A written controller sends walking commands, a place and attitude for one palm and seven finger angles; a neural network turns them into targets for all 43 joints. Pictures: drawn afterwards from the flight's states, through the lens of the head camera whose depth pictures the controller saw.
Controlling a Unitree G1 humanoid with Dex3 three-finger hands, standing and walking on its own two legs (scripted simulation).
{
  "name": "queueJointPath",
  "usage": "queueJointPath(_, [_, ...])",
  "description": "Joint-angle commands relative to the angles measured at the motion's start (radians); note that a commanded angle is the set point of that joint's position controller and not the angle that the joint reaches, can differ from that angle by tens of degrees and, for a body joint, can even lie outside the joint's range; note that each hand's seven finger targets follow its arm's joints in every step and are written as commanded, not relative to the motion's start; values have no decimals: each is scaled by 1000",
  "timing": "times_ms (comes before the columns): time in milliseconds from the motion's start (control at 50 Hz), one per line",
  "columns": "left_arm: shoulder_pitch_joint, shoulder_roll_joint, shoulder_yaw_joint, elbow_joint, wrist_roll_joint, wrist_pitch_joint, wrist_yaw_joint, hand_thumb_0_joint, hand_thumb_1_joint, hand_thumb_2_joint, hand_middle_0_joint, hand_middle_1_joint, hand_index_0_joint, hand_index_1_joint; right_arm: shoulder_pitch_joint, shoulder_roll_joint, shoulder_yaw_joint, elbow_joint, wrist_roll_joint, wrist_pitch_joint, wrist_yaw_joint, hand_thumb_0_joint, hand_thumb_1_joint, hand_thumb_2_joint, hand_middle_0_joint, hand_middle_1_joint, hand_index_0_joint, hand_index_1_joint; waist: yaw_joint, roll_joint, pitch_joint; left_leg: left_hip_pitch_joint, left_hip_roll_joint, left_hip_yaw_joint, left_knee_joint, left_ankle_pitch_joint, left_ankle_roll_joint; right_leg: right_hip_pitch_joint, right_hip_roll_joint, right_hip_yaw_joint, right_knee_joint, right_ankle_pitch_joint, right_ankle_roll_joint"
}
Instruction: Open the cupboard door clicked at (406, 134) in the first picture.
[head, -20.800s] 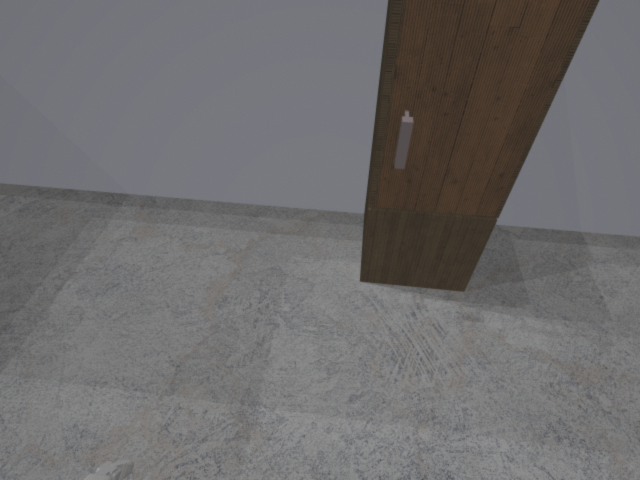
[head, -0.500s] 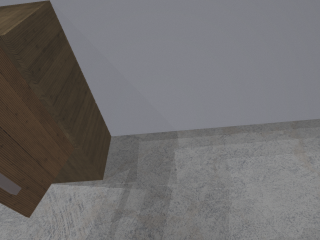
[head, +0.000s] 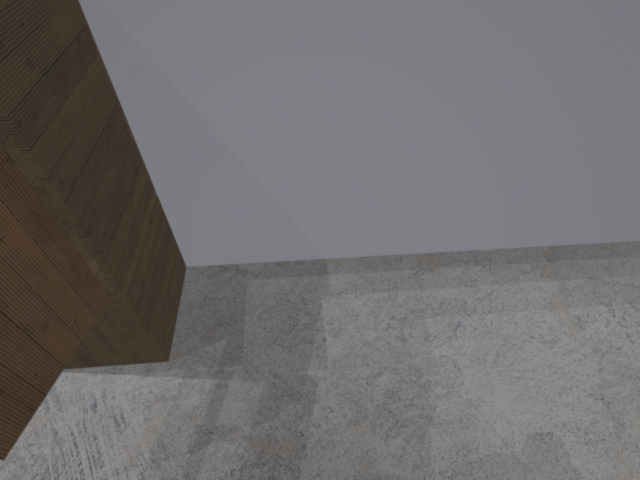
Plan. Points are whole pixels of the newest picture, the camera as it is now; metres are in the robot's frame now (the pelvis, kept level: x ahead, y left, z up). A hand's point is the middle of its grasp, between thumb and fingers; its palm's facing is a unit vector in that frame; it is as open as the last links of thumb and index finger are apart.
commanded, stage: relax the arm and regain balance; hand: left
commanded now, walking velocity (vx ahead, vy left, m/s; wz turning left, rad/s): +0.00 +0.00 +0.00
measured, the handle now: out of the picture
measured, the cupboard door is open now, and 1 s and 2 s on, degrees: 75 75 75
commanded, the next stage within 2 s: stand and wait in 0.58 s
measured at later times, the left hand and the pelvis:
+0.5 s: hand out of the picture -0.01 +0.15 -0.17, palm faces +0.04 -0.99 -0.14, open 16.3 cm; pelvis +0.04 +0.01 +0.01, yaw +0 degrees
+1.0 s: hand out of the picture -0.05 +0.16 -0.17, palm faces +0.06 -0.99 -0.14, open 16.2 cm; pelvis +0.01 +0.02 +0.01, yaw +1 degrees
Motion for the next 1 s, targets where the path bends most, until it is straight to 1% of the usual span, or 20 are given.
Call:
queueJointPath(0, [67, 89, 9, -20, 0, 12, -20, 0, -500, 300, -150, -300, -150, -300, 14, -82, 9, -31, -3, -12, 7, 0, -900, -900, 200, 300, 200, 300, 56, 150, 128, -146, 300, -320, -256, 156, 150, -83, -175, -39, -18, -59, -24])
queueJointPath(40, [115, 53, -4, 23, 9, 15, -28, 0, -500, 300, -150, -300, -150, -300, 8, -116, -3, -17, 2, -8, 22, 0, -900, -900, 200, 300, 200, 300, 72, 35, 65, -259, 235, -257, -245, -168, 87, 79, -155, -96, -166, 158, -34])
queueJointPath(60, [112, 54, -7, 30, 12, 13, -26, 0, -500, 300, -150, -300, -150, -300, 15, -114, -10, -11, 7, -6, 29, 0, -900, -900, 200, 300, 200, 300, 63, -30, 74, -292, 187, -233, -247, -288, 51, 85, -154, -58, -212, 177, -45])
queueJointPath(80, [100, 70, -7, 26, 12, 8, -24, 0, -500, 300, -150, -300, -150, -300, 12, -117, -13, -9, 10, -3, 32, 0, -900, -900, 200, 300, 200, 300, 58, -64, 97, -277, 155, -216, -238, -327, 28, 20, -169, -13, -259, 114, -54])
queueJointPath(100, [75, 73, -8, 19, 13, 5, -24, 0, -500, 300, -150, -300, -150, -300, 27, -105, -13, 3, 7, -1, 40, 0, -900, -900, 200, 300, 200, 300, 41, -41, 108, -235, 128, -200, -232, -365, 14, -75, -193, 20, -316, -7, -59])
queueJointPath(120, [54, 80, -7, 13, 10, 3, -22, 0, -500, 300, -150, -300, -150, -300, 43, -80, -12, 9, 6, 2, 44, 0, -900, -900, 200, 300, 200, 300, 26, -24, 154, -198, 117, -199, -216, -355, 10, -175, -210, 38, -354, -75, -67])
queueJointPath(140, [45, 70, -9, 18, 8, -4, -21, 0, -500, 300, -150, -300, -150, -300, 58, -59, -9, 26, 5, 5, 44, 0, -900, -900, 200, 300, 200, 300, 21, -59, 167, -150, 109, -185, -179, -291, 6, -238, -219, 71, -385, -102, -78])
queueJointPath(160, [43, 57, -15, 26, 5, -12, -19, 0, -500, 300, -150, -300, -150, -300, 78, -43, -4, 43, 6, 5, 43, 0, -900, -900, 200, 300, 200, 300, 12, -75, 175, -99, 103, -162, -148, -200, 1, -280, -230, 88, -405, -92, -89])
queueJointPath(180, [47, 46, -19, 32, 3, -18, -17, 0, -500, 300, -150, -300, -150, -300, 97, -25, -1, 55, 7, 2, 42, 0, -900, -900, 200, 300, 200, 300, 4, -77, 160, -47, 106, -152, -139, -119, 1, -292, -231, 75, -406, -44, -92])
queueJointPath(200, [49, 37, -21, 38, 1, -23, -15, 0, -500, 300, -150, -300, -150, -300, 118, -11, 3, 69, 5, -6, 39, 0, -900, -900, 200, 300, 200, 300, -1, -56, 119, -17, 118, -154, -148, -58, 2, -259, -230, 61, -392, 43, -88])
queueJointPath(260, [75, 28, -22, 56, -3, -33, -8, 0, -500, 300, -150, -300, -150, -300, 130, -12, 12, 89, 10, -35, 30, 0, -900, -900, 200, 300, 200, 300, 12, -27, -31, 59, 156, -171, -163, 168, 16, -114, -218, 5, -328, 339, -69])
queueJointPath(280, [80, 26, -23, 58, -3, -34, -5, 0, -500, 300, -150, -300, -150, -300, 133, -14, 12, 93, 13, -41, 27, 0, -900, -900, 200, 300, 200, 300, 14, -4, -59, 73, 160, -167, -155, 246, 19, -86, -216, -4, -315, 383, -63])
queueJointPath(320, [93, 29, -21, 67, -6, -36, -1, 0, -500, 300, -150, -300, -150, -300, 136, -6, 17, 105, 15, -48, 19, 0, -900, -900, 200, 300, 200, 300, 20, 2, -86, 112, 163, -150, -132, 432, 18, -54, -224, -18, -306, 474, -60])
queueJointPath(380, [98, 24, -22, 74, -7, -34, 3, 0, -500, 300, -150, -300, -150, -300, 151, 2, 21, 115, 17, -47, 10, 0, -900, -900, 200, 300, 200, 300, 20, 12, -54, 124, 163, -145, -121, 560, 15, -51, -223, -37, -303, 529, -58])
queueJointPath(460, [98, 24, -25, 83, -10, -27, 3, 0, -500, 300, -150, -300, -150, -300, 153, 6, 25, 127, 15, -41, 8, 0, -900, -900, 200, 300, 200, 300, 24, 37, 5, 98, 161, -144, -145, 473, 10, -55, -230, -37, -330, 461, -57])
queueJointPath(540, [98, 22, -32, 91, -10, -23, 1, 0, -500, 300, -150, -300, -150, -300, 153, 6, 28, 130, 16, -36, 10, 0, -900, -900, 200, 300, 200, 300, 24, 14, 52, 65, 160, -149, -169, 355, 12, -64, -234, -30, -353, 405, -59])
queueJointPath(600, [95, 23, -31, 88, -8, -20, 0, 0, -500, 300, -150, -300, -150, -300, 155, 4, 26, 126, 15, -36, 12, 0, -900, -900, 200, 300, 200, 300, 23, 19, 41, 69, 160, -154, -179, 312, 14, -62, -232, -30, -357, 371, -57])
queueJointPath(680, [95, 19, -32, 87, -6, -18, -2, 0, -500, 300, -150, -300, -150, -300, 150, -2, 27, 121, 16, -34, 14, 0, -900, -900, 200, 300, 200, 300, 23, 0, 58, 53, 161, -163, -195, 237, 16, -72, -231, -35, -368, 328, -56])
queueJointPath(820, [98, 23, -33, 88, -5, -15, -4, 0, -500, 300, -150, -300, -150, -300, 145, -9, 24, 117, 14, -29, 19, 0, -900, -900, 200, 300, 200, 300, 22, 5, 83, 12, 161, -185, -225, 97, 12, -87, -229, -33, -373, 267, -58])
queueJointPath(980, [108, 21, -33, 88, -2, -15, -5, 0, -500, 300, -150, -300, -150, -300, 146, -11, 22, 114, 15, -26, 22, 0, -900, -900, 200, 300, 200, 300, 25, 18, 77, -7, 167, -202, -240, 30, 15, -87, -225, -37, -373, 243, -59])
